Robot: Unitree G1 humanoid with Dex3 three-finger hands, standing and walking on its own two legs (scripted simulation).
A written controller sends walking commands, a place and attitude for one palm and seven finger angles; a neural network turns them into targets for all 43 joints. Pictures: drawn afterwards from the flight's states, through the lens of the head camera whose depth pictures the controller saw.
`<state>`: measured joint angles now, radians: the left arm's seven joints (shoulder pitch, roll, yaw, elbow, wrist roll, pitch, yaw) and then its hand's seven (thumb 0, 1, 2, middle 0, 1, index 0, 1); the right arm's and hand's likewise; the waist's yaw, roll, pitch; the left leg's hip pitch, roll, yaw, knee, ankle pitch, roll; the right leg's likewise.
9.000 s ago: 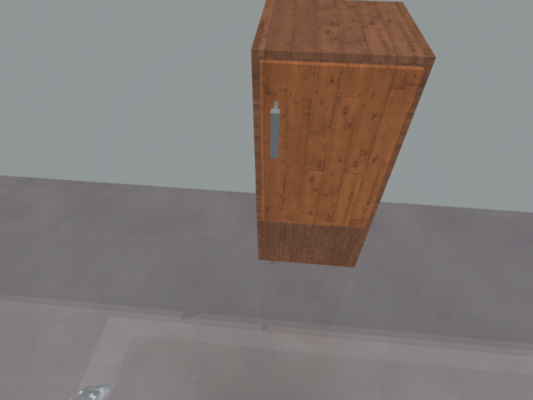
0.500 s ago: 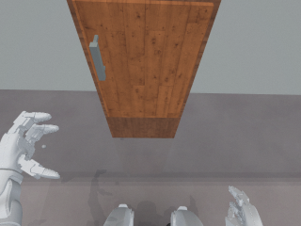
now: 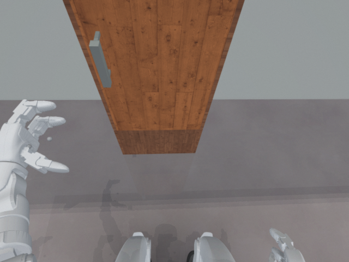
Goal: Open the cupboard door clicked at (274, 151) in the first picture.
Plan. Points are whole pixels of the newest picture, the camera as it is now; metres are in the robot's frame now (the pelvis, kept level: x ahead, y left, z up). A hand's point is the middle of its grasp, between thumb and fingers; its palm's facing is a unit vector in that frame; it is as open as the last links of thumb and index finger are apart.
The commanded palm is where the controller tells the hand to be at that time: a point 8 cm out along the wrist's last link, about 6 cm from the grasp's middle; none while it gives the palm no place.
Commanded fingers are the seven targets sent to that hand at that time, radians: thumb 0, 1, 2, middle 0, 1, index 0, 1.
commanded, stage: move the hooked fingers beside the handle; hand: left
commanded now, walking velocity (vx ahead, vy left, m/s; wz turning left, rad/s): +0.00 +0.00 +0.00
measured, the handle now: (102, 60) +0.61 +0.22 +0.04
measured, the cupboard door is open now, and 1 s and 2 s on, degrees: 0 0 0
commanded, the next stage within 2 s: slide the fingers in behind the handle in 1.94 s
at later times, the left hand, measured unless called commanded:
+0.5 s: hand (68, 108) +0.44 +0.26 +0.05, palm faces +0.06 -1.00 -0.01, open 14.0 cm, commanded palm +0.42 +0.31 +0.05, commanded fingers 0.00 -0.50 0.30 -0.30 -1.20 -0.30 -1.20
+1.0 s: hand (80, 82) +0.53 +0.26 +0.05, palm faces +0.06 -1.00 -0.02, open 14.0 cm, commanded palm +0.51 +0.30 +0.04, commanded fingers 0.00 -0.50 0.30 -0.30 -1.20 -0.30 -1.20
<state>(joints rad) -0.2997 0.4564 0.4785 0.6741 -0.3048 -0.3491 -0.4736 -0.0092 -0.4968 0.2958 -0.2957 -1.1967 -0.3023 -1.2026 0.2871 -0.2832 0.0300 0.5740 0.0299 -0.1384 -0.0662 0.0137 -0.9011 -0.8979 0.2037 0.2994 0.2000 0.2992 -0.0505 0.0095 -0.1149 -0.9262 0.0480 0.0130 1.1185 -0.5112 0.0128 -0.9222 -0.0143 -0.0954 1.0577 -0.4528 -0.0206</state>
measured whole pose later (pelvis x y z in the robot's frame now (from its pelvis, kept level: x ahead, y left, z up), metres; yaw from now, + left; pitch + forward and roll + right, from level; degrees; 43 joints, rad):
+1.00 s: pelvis -0.01 +0.01 -0.02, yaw -2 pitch +27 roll -4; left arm -0.95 0.71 0.54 1.22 -0.09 -0.39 -0.37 -0.01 -0.50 0.30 -0.30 -1.20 -0.30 -1.20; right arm 0.36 -0.29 0.06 0.61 -0.02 0.04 -0.03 0.01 -0.90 -0.90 0.20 0.30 0.20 0.30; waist -0.20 0.02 -0.09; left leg -1.16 0.06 0.01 1.21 -0.52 0.03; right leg -1.14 0.00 -0.09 1.11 -0.44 -0.01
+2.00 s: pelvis +0.00 +0.01 -0.02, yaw -3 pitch +28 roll -5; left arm -1.00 0.73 0.53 1.24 -0.06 -0.37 -0.35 -0.01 -0.50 0.30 -0.30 -1.20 -0.30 -1.20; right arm 0.36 -0.28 0.08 0.59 -0.03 0.09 -0.01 0.01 -0.90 -0.90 0.20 0.30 0.20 0.30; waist -0.22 0.03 -0.08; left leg -1.18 0.07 0.00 1.22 -0.53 0.03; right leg -1.16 0.01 -0.10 1.10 -0.44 -0.01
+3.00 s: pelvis +0.00 +0.01 -0.02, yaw -2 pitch +27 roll -4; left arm -0.98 0.59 0.47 1.21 -0.05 -0.41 -0.22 -0.01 -0.50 0.30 -0.30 -1.20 -0.30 -1.20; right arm 0.37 -0.27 0.06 0.61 -0.04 0.08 0.01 0.01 -0.90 -0.90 0.20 0.30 0.20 0.30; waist -0.21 0.03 -0.10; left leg -1.15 0.07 0.00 1.21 -0.53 0.03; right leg -1.13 0.01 -0.09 1.10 -0.45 -0.01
